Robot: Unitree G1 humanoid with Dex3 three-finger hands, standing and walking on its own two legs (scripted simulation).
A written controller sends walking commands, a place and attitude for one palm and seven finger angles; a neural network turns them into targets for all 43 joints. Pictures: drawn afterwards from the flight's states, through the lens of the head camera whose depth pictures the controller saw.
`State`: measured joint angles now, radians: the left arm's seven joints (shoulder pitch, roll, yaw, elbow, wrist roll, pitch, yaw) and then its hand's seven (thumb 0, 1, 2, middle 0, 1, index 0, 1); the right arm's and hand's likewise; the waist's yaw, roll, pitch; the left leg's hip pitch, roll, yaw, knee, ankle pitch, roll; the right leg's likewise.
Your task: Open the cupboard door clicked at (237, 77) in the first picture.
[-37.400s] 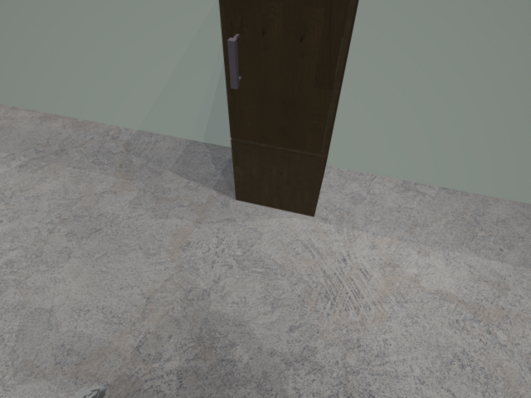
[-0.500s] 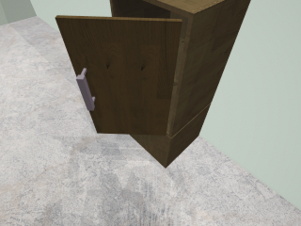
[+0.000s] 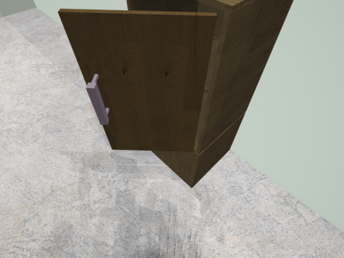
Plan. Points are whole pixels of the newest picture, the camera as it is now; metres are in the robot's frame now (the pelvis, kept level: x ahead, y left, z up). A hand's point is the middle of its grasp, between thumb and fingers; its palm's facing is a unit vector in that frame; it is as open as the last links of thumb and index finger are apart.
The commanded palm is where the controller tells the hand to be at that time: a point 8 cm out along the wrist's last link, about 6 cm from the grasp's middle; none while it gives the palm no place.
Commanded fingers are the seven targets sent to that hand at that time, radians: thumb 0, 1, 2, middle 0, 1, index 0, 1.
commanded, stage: come to a stop and stand still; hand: left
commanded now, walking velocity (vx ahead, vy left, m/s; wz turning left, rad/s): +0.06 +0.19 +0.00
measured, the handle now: (100, 100) +0.54 +0.28 +0.01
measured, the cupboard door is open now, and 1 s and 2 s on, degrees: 44 44 44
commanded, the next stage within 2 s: look again from close up in 1.00 s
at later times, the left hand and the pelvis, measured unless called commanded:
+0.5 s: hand out of the picture +0.04 +0.24 -0.17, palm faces +0.07 -0.97 -0.23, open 7.4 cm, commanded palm none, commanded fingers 0.00 0.90 0.90 -0.20 -0.30 -0.20 -0.30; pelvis +0.02 +0.04 +0.01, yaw +2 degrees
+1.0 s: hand out of the picture +0.01 +0.21 -0.16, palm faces +0.07 -0.98 -0.21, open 7.4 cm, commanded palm none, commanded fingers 0.00 0.90 0.90 -0.20 -0.30 -0.20 -0.30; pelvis -0.01 +0.03 +0.01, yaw +3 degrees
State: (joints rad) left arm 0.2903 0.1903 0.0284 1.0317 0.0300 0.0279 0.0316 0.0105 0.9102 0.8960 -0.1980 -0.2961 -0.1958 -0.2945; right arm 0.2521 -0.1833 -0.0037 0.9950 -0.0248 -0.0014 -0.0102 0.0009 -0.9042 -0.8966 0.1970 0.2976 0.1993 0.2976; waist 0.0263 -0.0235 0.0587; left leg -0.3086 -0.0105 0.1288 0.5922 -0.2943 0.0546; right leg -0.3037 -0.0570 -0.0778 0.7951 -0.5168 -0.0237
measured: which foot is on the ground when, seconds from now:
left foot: down 0.00-0.04, up 0.06-0.28, down 0.30-1.00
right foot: up 0.00-0.02, down 0.04-0.30, up 0.32-0.56, down 0.58-1.00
